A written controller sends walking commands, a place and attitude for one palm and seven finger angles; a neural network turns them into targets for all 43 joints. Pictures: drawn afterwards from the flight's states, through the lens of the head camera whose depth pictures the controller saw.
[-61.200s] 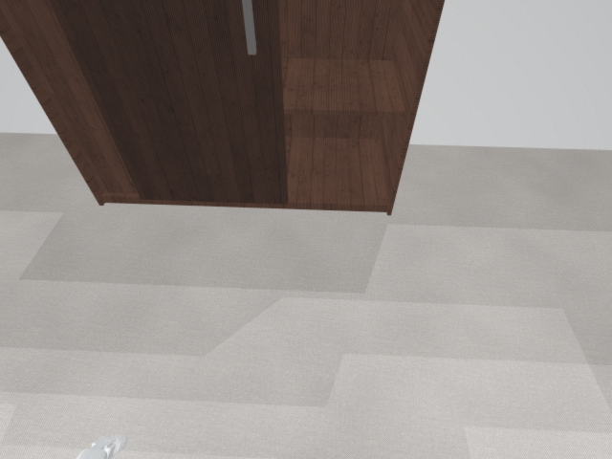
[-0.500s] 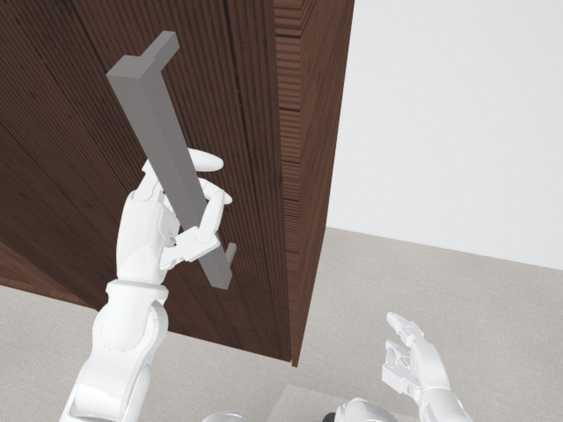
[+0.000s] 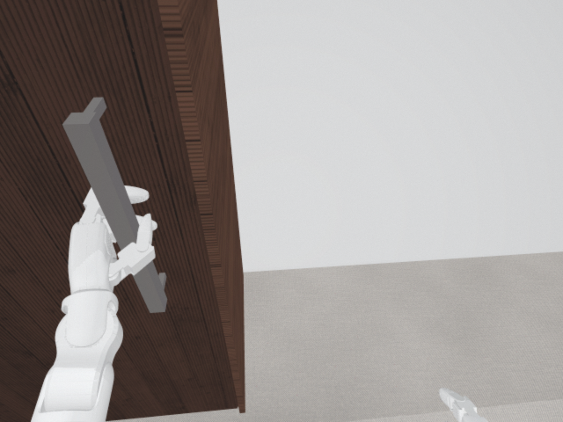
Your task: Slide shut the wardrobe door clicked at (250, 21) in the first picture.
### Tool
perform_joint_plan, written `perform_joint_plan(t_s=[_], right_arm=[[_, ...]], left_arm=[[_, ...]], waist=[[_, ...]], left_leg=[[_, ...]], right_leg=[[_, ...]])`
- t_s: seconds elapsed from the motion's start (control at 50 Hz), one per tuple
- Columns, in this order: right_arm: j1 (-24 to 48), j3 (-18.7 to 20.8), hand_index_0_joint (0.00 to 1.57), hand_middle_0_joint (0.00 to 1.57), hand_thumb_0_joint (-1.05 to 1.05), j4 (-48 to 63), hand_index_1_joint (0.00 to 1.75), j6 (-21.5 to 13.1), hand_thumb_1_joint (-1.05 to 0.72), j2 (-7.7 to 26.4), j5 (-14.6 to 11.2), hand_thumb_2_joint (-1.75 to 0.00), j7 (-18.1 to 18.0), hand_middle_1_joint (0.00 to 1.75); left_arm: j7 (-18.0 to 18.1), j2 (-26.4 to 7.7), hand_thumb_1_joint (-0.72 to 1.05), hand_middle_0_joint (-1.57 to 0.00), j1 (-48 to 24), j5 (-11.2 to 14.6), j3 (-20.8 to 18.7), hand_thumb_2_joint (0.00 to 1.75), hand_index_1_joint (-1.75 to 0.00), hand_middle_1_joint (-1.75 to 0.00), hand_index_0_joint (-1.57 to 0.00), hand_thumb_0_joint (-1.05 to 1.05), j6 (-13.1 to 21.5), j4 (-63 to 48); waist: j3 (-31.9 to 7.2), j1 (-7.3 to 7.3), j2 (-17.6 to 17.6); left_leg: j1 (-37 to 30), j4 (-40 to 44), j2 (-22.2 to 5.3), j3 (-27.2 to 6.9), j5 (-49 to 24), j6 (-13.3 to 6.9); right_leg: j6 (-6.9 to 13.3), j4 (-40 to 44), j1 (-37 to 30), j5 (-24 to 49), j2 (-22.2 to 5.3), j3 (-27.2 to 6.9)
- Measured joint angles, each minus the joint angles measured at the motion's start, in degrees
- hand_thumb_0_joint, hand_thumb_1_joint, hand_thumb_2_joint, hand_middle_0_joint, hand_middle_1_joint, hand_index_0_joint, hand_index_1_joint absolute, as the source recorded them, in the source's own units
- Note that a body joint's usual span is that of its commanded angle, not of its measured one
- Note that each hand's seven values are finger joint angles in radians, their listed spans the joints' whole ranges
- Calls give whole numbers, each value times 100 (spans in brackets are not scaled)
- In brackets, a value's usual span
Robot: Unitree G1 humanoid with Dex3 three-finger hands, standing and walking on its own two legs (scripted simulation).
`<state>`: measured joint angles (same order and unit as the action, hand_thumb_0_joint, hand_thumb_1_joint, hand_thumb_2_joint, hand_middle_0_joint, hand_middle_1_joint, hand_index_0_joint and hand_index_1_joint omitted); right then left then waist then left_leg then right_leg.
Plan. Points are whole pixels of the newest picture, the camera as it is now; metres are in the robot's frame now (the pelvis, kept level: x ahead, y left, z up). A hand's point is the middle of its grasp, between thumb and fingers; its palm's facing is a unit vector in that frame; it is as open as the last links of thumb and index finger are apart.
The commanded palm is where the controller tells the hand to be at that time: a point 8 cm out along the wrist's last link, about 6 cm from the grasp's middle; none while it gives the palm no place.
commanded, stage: stop walking and hold the door there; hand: left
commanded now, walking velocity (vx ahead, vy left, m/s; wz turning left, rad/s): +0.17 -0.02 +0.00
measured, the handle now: (133, 224) +0.33 +0.21 +0.15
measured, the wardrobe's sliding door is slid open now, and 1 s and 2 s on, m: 0.00 0.00 0.00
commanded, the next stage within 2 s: loosen the grip on the handle in 0.62 s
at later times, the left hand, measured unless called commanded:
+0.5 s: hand (145, 245) +0.30 +0.18 +0.15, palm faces +0.22 -0.97 -0.10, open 5.9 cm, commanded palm +0.27 +0.21 +0.14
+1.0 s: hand (138, 246) +0.29 +0.19 +0.16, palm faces +0.29 -0.95 -0.08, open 10.2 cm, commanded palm +0.26 +0.22 +0.15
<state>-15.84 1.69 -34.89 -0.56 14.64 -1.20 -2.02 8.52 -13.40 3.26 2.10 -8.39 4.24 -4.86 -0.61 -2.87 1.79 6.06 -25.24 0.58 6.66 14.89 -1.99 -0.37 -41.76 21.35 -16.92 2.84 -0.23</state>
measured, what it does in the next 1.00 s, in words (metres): steps on the spot: right foot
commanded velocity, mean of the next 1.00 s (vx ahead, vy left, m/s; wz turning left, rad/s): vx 0.01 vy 0.00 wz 0.00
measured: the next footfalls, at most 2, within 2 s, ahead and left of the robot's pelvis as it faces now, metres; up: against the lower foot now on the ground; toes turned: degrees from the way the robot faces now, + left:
right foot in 0.08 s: +0.05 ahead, -0.10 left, +0.00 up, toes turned +0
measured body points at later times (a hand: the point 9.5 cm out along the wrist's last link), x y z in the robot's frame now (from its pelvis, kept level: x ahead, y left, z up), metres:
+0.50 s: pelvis -0.01 +0.02 +0.01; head -0.02 +0.02 +0.46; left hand +0.28 +0.23 +0.16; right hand +0.18 -0.21 -0.07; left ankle -0.01 +0.11 -0.74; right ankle +0.01 -0.10 -0.74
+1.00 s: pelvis -0.03 +0.00 -0.01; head -0.06 -0.02 +0.44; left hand +0.27 +0.24 +0.16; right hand +0.15 -0.21 -0.09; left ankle -0.01 +0.11 -0.74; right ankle +0.01 -0.10 -0.74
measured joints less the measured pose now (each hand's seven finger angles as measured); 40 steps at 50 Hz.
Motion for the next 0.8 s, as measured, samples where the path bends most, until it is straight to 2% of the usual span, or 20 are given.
perform_joint_plan(t_s=[0.04, 0.08, 0.1, 0.14, 0.2, 0.28, 0.5, 0.72, 0.76, 0.78, 0.8], right_arm=[[-144, -13, 19, 19, 1, -124, 30, 7, -90, -47, -13, -90, -10, 30], [-197, -86, 19, 19, 1, -252, 30, -23, -90, -151, -14, -90, -11, 30], [-128, -121, 19, 19, 1, -361, 30, -37, -90, -182, -12, -90, -10, 30], [-18, -174, 19, 19, 1, -483, 30, -52, -90, -251, -11, -90, -10, 30], [89, -201, 20, 20, 1, -524, 30, -100, -90, -318, -2, -90, 7, 30], [296, -263, 20, 20, 1, -490, 30, -151, -90, -341, 34, -90, -27, 30], [749, -299, 20, 20, 1, -64, 30, -150, -90, -310, 30, -90, -59, 30], [660, -384, 20, 20, 1, -53, 30, -53, -90, -387, 30, -90, -44, 30], [610, -296, 20, 20, 1, -76, 30, -179, -90, -474, 87, -90, -17, 30], [587, -271, 20, 20, 1, -154, 30, -305, -90, -521, 42, -90, -6, 30], [554, -279, 20, 20, 1, -208, 30, -394, -90, -545, 5, -90, 15, 30]], left_arm=[[-24, -5, 71, -46, 13, 4, 20, 75, -140, -140, -28, -5, 0, 129], [-38, -51, 70, -46, -40, 14, 5, 76, -140, -140, -28, -6, 45, 147], [-33, -1, 70, -46, -80, 3, -31, 77, -140, -140, -27, -7, 118, 186], [-24, 59, 70, -46, -128, 23, -55, 78, -140, -140, -28, -6, 223, 212], [-18, 113, 70, -46, -182, 84, 12, 78, -140, -140, -29, -6, 301, 164], [-24, 122, 70, -46, -183, 109, 122, 78, -140, -140, -30, -5, 417, 107], [18, 242, 71, -46, -319, 103, 423, 79, -140, -140, -31, -3, 389, 180], [6, 304, 71, -46, -335, 121, 560, 80, -140, -140, -31, -2, 470, 150], [-332, 39, 62, -47, -685, -138, 517, 79, -140, -140, -31, -5, 484, 263], [-452, -19, 58, -49, -885, -122, 525, 78, -140, -140, -32, -7, 494, 374], [-580, 7, 55, -50, -1033, 36, 473, 77, -140, -140, -33, -7, 438, 453]], waist=[[-135, 23, -149], [-193, 145, -162], [-128, 187, -290], [-12, 149, -469], [105, 238, -495], [198, 343, -368], [74, 430, -249], [59, 490, -287], [203, 620, -195], [234, 645, -102], [225, 650, -31]], left_leg=[[117, -223, -84, -34, 157, 34], [336, -555, -132, 8, 318, 106], [418, -706, -263, -9, 391, 137], [515, -748, -365, -169, 375, 141], [509, -527, -216, -423, 284, 107], [319, -39, -88, -328, -73, 72], [301, 109, 17, -237, -138, -34], [378, 167, 55, -246, -180, -77], [480, 81, 41, -256, -185, -73], [542, 87, 81, -309, -239, -51], [609, 74, 115, -375, -290, -14]], right_leg=[[-24, 122, -412, -94, -114, 1], [21, 939, -931, -62, -256, -30], [100, 1102, -981, -53, -143, 7], [217, 1277, -997, 155, -10, 116], [239, 1513, -1004, 385, -10, 105], [146, 1716, -1043, 530, -108, -36], [23, 1836, -1033, 630, -209, -131], [-24, 1958, -994, 699, -246, -124], [7, 1858, -886, 702, -235, -107], [44, 1730, -787, 678, -278, -44], [74, 1602, -693, 645, -319, 30]])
